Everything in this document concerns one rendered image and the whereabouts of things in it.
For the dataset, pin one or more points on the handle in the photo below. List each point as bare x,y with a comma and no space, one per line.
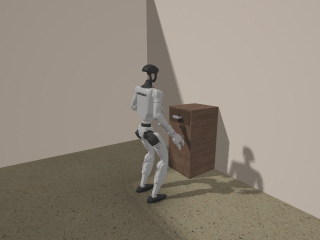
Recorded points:
177,117

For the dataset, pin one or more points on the cabinet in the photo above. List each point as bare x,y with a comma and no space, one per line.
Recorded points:
197,156

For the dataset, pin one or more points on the right robot forearm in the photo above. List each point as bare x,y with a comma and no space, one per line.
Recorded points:
167,127

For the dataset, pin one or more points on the robot right hand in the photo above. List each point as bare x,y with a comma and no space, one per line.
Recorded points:
176,139

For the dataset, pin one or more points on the drawer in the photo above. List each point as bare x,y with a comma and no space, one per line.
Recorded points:
185,120

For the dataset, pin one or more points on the robot right foot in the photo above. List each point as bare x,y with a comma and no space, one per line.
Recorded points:
159,197

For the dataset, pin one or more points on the robot left upper arm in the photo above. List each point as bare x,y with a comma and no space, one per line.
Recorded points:
133,104

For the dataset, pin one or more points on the robot right upper arm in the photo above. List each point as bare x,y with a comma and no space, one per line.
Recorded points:
157,102

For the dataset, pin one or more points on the robot left thigh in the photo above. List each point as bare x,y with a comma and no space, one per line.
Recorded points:
150,157

